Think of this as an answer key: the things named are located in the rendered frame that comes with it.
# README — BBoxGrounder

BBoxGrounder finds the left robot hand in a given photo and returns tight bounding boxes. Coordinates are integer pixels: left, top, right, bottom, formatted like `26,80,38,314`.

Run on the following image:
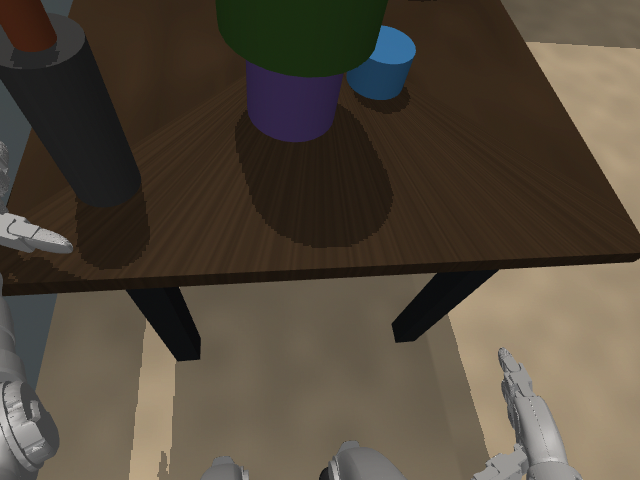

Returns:
0,141,73,254

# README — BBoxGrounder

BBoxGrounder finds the right robot hand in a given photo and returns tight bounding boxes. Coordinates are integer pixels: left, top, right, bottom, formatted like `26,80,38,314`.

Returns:
470,347,569,480

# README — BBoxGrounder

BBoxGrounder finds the table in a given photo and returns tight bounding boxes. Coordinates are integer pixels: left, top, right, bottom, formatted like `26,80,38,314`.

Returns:
0,0,640,361

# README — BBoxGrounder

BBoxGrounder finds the right robot arm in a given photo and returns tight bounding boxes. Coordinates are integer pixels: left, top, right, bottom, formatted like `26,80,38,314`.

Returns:
526,462,583,480

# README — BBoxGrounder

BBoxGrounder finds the left robot arm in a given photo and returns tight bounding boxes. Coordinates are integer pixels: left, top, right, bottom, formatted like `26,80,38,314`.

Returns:
0,273,60,480

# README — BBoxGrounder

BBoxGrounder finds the potted plant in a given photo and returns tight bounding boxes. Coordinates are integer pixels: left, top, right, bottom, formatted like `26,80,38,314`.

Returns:
215,0,388,142

